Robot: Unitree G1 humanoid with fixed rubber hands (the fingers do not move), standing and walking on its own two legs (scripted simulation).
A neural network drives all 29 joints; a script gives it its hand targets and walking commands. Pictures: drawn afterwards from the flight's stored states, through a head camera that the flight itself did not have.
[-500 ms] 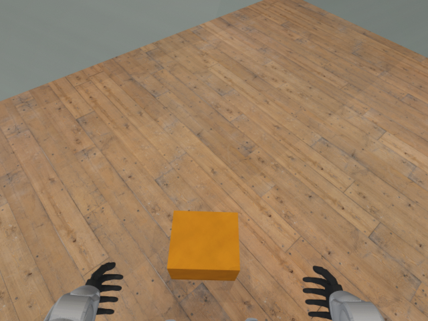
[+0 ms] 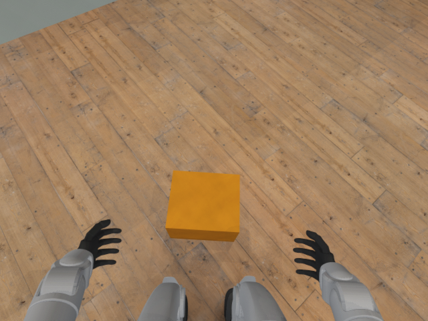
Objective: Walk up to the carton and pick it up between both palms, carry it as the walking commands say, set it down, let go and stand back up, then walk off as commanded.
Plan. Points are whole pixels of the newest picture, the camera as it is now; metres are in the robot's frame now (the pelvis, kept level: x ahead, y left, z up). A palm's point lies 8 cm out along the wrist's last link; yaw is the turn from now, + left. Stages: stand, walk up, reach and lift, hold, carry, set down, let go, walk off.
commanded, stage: reach and lift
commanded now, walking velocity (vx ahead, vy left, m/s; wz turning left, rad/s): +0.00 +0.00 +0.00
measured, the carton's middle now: (204, 207) +0.51 +0.01 -0.62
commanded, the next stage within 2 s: none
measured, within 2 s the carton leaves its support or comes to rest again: neither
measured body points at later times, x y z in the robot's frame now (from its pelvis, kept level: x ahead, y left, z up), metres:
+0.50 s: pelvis -0.04 +0.00 -0.04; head +0.21 +0.00 +0.32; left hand +0.42 +0.24 -0.15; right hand +0.41 -0.22 -0.15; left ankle +0.06 +0.11 -0.67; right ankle +0.06 -0.11 -0.67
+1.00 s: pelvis +0.00 +0.01 -0.05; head +0.32 +0.00 +0.27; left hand +0.53 +0.23 -0.17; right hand +0.51 -0.23 -0.17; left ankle +0.06 +0.11 -0.67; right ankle +0.06 -0.11 -0.67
